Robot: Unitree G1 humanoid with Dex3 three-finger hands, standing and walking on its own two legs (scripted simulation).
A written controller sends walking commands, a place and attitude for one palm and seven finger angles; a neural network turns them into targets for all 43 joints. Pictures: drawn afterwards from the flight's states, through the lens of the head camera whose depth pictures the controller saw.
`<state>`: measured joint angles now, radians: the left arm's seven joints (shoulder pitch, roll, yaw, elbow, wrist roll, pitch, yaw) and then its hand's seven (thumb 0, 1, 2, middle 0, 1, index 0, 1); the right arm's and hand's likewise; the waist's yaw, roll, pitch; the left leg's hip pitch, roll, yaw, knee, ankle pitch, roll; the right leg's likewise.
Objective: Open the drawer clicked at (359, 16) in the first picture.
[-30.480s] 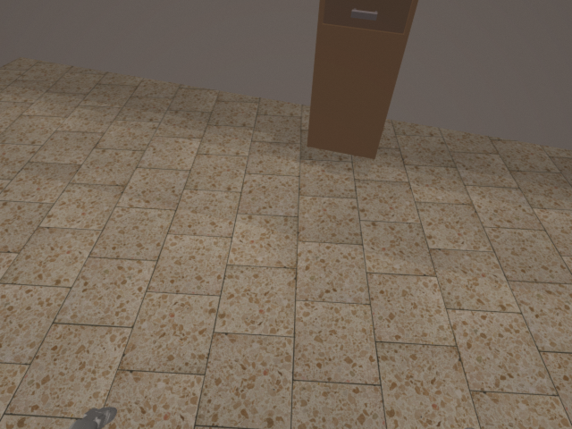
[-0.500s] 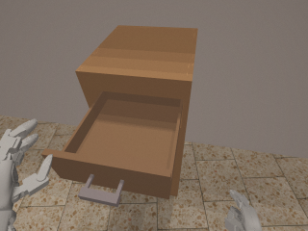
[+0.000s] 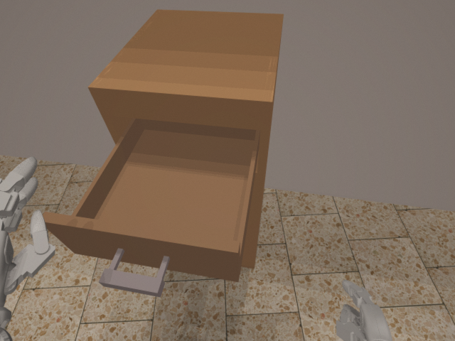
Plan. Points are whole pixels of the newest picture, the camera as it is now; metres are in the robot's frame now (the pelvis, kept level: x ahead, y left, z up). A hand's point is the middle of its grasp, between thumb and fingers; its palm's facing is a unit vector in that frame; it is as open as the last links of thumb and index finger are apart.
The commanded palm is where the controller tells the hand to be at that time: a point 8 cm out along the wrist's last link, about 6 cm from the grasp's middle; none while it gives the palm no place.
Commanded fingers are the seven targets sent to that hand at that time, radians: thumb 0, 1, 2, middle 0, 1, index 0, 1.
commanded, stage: step back with the hand held close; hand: left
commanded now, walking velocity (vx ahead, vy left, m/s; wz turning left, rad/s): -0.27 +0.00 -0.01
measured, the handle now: (137, 270) +0.24 +0.19 -0.01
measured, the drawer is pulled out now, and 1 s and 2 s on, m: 0.29 0.29 0.29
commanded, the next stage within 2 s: stop stepping back and stand still in 1.02 s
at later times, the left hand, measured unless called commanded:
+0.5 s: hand out of the picture +0.13 +0.27 +0.16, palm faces +0.34 -0.81 -0.48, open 7.4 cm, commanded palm +0.07 +0.31 +0.18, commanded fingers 0.00 0.90 0.90 -0.20 -0.30 -0.20 -0.30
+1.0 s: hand out of the picture +0.03 +0.28 +0.17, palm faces +0.37 -0.82 -0.45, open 7.4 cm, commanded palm -0.04 +0.32 +0.18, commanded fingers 0.00 0.90 0.90 -0.20 -0.30 -0.20 -0.30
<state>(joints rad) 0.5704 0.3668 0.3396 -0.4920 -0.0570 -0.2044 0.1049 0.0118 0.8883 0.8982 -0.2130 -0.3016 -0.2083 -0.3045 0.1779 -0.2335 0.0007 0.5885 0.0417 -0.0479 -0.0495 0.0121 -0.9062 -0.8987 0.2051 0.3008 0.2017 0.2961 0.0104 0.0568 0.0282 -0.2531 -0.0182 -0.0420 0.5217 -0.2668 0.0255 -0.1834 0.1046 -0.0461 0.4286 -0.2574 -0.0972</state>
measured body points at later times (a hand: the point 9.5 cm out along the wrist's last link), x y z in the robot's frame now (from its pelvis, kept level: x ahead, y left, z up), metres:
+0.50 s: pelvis -0.07 +0.03 -0.01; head -0.04 +0.04 +0.44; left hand +0.10 +0.31 +0.18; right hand +0.13 -0.19 -0.08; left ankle +0.00 +0.12 -0.74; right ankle -0.03 -0.06 -0.73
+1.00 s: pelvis -0.16 +0.03 -0.01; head -0.14 +0.06 +0.44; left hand +0.01 +0.32 +0.19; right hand +0.00 -0.20 -0.08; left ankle -0.13 +0.17 -0.74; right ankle -0.15 -0.07 -0.69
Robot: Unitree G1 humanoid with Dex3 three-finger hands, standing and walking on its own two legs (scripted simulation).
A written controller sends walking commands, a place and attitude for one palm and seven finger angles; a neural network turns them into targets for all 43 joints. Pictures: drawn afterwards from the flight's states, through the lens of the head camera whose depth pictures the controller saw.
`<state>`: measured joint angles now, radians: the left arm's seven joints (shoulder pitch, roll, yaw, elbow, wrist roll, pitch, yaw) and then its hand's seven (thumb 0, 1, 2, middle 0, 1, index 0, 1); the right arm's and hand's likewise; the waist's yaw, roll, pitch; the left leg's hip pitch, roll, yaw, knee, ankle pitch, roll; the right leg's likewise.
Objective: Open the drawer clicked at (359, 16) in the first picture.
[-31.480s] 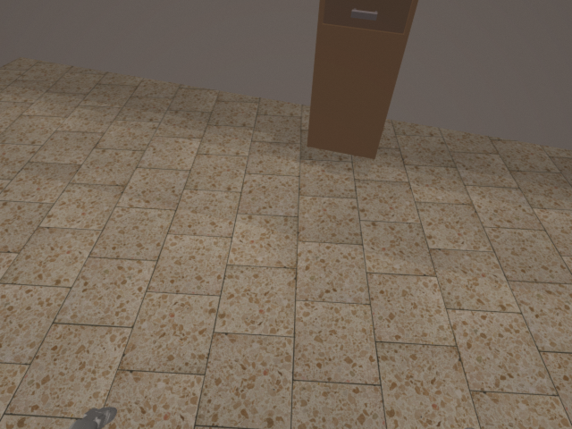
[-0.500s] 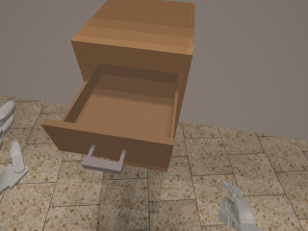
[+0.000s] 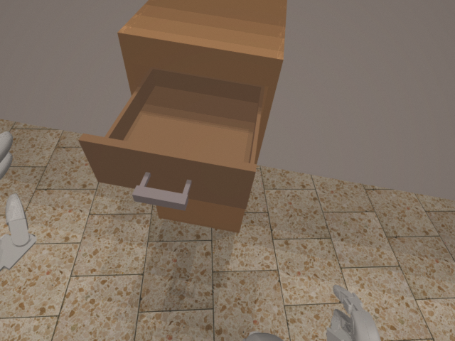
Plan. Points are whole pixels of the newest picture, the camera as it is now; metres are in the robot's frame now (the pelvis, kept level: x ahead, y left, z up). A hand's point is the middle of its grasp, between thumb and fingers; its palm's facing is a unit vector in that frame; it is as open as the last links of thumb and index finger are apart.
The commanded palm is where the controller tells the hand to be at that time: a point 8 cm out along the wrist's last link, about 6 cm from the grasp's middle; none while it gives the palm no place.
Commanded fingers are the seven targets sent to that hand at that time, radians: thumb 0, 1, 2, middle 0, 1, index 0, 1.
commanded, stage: step back with the hand held close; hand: left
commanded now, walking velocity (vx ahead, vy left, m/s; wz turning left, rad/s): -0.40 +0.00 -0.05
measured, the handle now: (164, 189) +0.40 +0.15 -0.01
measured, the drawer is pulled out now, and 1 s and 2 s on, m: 0.29 0.29 0.29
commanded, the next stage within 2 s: stop stepping back and stand still in 0.02 s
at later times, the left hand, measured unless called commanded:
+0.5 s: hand out of the picture +0.08 +0.19 +0.16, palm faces +0.34 -0.82 -0.47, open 7.4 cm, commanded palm +0.02 +0.24 +0.18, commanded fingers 0.00 0.90 0.90 -0.20 -0.30 -0.20 -0.30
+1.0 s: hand out of the picture +0.06 +0.17 +0.15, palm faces +0.32 -0.84 -0.44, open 7.4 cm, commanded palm -0.01 +0.22 +0.18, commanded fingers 0.00 0.90 0.90 -0.20 -0.30 -0.20 -0.30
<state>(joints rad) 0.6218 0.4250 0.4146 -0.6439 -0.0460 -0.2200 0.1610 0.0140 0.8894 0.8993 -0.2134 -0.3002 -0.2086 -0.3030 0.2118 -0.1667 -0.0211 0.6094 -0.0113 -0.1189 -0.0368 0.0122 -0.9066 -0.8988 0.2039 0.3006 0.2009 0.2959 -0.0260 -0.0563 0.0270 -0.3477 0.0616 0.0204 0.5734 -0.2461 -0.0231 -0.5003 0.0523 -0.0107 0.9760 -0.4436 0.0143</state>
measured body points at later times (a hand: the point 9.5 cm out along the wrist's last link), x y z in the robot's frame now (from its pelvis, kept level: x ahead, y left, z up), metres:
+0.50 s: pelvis -0.11 -0.04 +0.01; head -0.09 -0.04 +0.46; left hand +0.06 +0.23 +0.19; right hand +0.04 -0.32 -0.07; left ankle -0.16 +0.08 -0.71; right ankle -0.09 -0.12 -0.73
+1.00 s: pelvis -0.13 -0.06 +0.01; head -0.11 -0.05 +0.46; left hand +0.03 +0.21 +0.18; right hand +0.01 -0.29 -0.09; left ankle -0.14 +0.06 -0.70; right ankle -0.11 -0.11 -0.73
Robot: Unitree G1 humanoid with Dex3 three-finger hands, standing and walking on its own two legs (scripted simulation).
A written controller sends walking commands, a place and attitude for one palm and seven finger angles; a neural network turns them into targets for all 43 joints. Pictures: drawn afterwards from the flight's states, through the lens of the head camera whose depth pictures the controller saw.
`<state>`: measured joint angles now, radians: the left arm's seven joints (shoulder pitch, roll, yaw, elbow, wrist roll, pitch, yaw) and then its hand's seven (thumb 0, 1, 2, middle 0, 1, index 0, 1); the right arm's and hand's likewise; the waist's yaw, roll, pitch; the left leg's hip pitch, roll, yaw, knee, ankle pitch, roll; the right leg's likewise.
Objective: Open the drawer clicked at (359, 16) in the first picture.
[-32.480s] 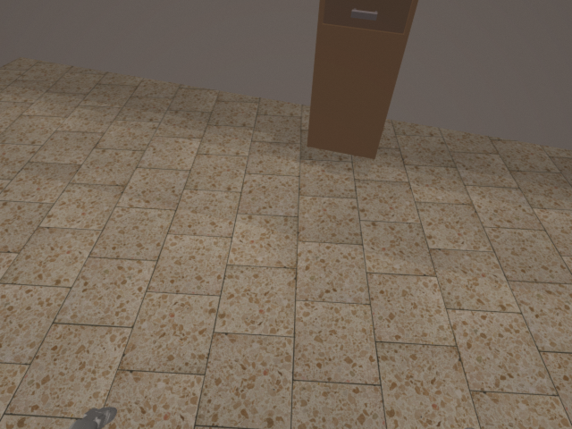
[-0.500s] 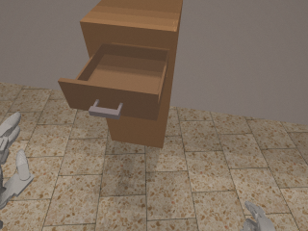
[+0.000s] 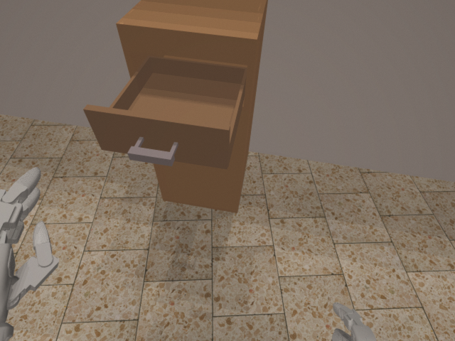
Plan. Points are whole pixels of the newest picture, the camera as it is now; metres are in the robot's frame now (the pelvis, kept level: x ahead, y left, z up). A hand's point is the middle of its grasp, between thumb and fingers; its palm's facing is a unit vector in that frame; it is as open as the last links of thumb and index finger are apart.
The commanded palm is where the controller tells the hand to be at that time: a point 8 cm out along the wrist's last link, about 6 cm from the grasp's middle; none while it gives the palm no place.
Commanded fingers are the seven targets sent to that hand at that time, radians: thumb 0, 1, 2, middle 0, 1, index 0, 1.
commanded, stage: let the arm hang, fingers relaxed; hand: left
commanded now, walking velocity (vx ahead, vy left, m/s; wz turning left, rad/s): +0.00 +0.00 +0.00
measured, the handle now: (154, 149) +0.54 +0.20 -0.02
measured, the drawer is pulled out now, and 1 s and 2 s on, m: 0.29 0.29 0.29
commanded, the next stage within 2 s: look to check the result in 1.18 s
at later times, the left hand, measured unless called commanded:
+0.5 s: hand out of the picture +0.03 +0.20 -0.18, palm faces +0.07 -0.98 -0.19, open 7.0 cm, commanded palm none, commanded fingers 0.00 0.90 0.90 -0.20 -0.30 -0.20 -0.30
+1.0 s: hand out of the picture -0.02 +0.19 -0.18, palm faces +0.04 -0.99 -0.17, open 7.4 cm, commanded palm none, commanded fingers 0.00 0.90 0.90 -0.20 -0.30 -0.20 -0.30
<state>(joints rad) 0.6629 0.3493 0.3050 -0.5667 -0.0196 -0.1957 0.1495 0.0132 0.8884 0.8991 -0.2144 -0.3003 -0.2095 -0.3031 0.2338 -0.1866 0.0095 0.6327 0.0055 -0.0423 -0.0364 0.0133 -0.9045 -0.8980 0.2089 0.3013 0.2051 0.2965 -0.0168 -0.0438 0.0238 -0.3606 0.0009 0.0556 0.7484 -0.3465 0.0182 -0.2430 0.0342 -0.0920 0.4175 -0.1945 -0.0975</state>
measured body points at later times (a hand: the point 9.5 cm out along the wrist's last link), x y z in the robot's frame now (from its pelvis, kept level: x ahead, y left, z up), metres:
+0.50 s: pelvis +0.00 +0.01 -0.01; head +0.03 +0.03 +0.44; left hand +0.02 +0.25 -0.16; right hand +0.06 -0.22 -0.15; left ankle +0.02 +0.13 -0.74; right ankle +0.02 -0.08 -0.74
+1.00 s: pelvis -0.01 +0.03 +0.00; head +0.00 +0.03 +0.45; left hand -0.02 +0.24 -0.16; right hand -0.03 -0.17 -0.16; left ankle +0.02 +0.13 -0.74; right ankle +0.02 -0.08 -0.74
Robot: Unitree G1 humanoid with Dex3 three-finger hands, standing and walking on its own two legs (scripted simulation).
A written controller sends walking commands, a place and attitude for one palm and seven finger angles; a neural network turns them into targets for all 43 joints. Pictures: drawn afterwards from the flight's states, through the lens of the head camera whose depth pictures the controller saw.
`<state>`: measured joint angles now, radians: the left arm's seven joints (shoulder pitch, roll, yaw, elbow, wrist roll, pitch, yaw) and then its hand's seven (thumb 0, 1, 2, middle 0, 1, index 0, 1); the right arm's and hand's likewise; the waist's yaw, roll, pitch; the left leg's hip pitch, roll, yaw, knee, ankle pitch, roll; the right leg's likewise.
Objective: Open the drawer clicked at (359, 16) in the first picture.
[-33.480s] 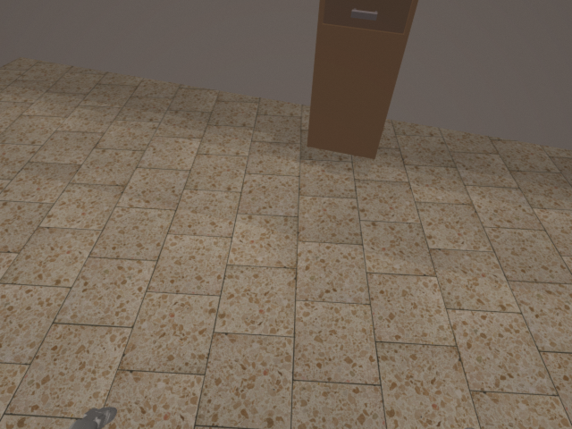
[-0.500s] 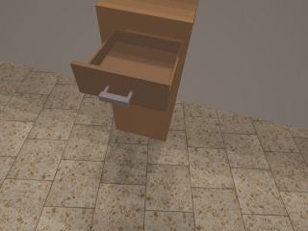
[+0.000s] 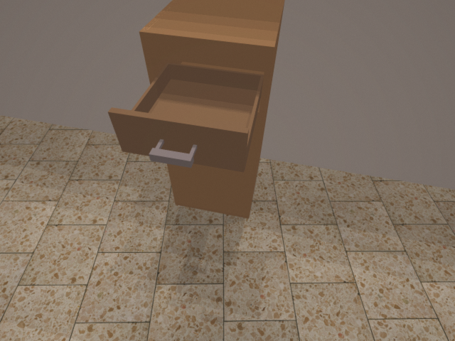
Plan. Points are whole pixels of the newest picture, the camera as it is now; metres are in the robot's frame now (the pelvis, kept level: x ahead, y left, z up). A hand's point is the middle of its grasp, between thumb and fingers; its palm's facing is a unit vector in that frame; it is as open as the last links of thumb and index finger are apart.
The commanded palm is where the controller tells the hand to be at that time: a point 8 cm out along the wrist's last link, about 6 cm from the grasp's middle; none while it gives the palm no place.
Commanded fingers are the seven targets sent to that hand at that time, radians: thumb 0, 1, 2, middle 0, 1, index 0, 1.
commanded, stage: let the arm hang, fingers relaxed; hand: left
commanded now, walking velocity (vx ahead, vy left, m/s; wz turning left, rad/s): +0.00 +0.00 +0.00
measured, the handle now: (174, 151) +0.55 +0.17 -0.02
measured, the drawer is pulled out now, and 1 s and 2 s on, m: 0.29 0.29 0.29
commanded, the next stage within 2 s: look to check the result in 0.18 s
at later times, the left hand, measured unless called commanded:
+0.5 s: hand out of the picture -0.02 +0.15 -0.18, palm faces +0.02 -0.98 -0.18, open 7.4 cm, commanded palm none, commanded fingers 0.00 0.90 0.90 -0.20 -0.30 -0.20 -0.30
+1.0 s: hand out of the picture +0.01 +0.14 -0.18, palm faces +0.02 -0.98 -0.18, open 7.4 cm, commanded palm none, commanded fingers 0.00 0.90 0.90 -0.20 -0.30 -0.20 -0.30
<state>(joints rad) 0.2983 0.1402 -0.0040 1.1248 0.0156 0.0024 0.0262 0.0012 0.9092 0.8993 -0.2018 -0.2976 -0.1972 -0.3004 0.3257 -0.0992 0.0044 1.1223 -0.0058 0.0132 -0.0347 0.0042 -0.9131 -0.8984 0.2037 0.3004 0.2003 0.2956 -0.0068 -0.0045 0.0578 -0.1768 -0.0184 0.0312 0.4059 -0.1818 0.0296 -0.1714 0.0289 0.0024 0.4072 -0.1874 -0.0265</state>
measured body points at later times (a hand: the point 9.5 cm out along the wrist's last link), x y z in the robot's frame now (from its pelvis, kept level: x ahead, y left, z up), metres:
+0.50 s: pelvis +0.00 -0.01 +0.00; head +0.02 -0.02 +0.45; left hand -0.02 +0.20 -0.16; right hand -0.02 -0.21 -0.17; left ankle +0.03 +0.10 -0.74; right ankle +0.02 -0.10 -0.74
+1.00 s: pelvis +0.02 -0.03 +0.00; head +0.04 -0.03 +0.45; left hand +0.01 +0.19 -0.16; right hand +0.00 -0.23 -0.16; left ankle +0.03 +0.10 -0.74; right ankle +0.02 -0.10 -0.74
